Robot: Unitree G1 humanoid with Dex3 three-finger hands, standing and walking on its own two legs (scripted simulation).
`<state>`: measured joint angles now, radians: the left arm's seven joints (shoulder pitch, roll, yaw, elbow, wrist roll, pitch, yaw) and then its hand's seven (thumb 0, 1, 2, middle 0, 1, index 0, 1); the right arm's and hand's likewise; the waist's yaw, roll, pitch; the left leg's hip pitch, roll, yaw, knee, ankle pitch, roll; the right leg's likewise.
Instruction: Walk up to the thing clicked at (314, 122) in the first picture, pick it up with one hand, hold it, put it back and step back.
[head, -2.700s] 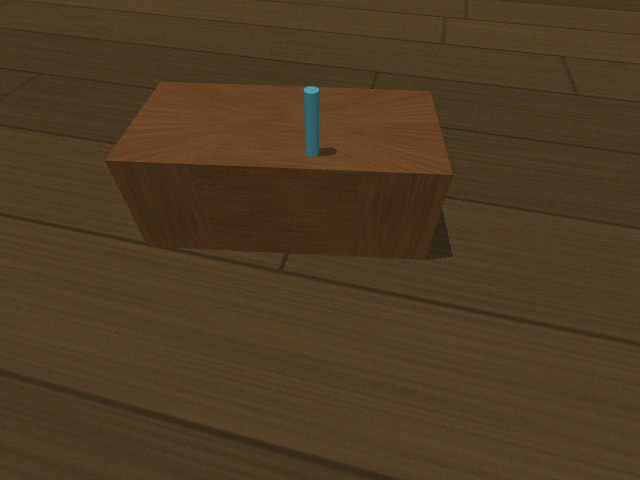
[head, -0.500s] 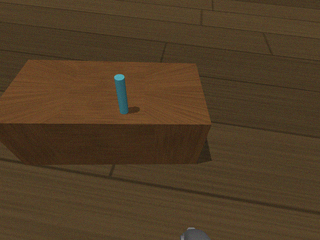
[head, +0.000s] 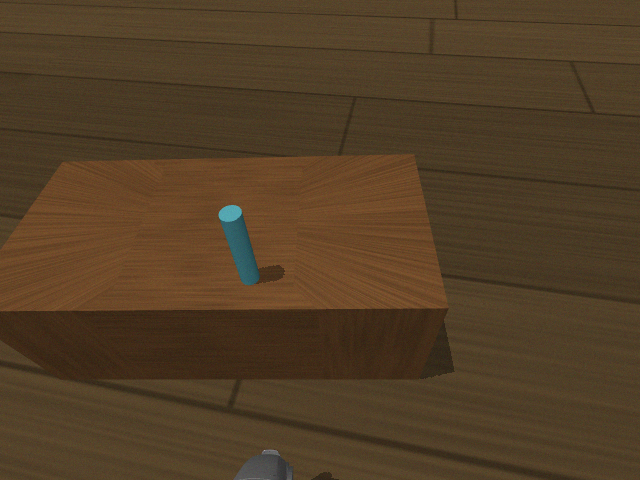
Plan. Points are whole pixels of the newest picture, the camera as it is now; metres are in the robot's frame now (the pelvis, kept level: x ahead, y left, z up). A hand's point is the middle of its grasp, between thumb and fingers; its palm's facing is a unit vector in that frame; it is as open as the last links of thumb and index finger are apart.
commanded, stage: walk up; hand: left
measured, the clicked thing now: (241, 248) +0.61 +0.24 -0.21
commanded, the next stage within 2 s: none
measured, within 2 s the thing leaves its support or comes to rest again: neither
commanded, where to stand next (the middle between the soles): +0.20 +0.03 m, yaw +0 degrees
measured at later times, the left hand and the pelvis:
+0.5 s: hand (136, 432) +0.21 +0.31 -0.15, palm faces -0.04 -0.92 -0.38, open 7.4 cm; pelvis +0.14 +0.04 -0.01, yaw +1 degrees
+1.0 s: hand (164, 400) +0.26 +0.28 -0.15, palm faces +0.01 -0.96 -0.29, open 7.4 cm; pelvis +0.14 +0.04 +0.00, yaw +0 degrees
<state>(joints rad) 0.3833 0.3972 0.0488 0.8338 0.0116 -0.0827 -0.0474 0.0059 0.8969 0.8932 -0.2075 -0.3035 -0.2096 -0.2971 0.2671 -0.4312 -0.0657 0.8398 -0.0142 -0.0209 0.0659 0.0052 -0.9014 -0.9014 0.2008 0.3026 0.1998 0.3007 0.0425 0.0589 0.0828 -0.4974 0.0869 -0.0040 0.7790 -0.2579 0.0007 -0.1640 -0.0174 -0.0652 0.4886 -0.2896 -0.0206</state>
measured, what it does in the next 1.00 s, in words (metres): walks ahead: left foot, then right foot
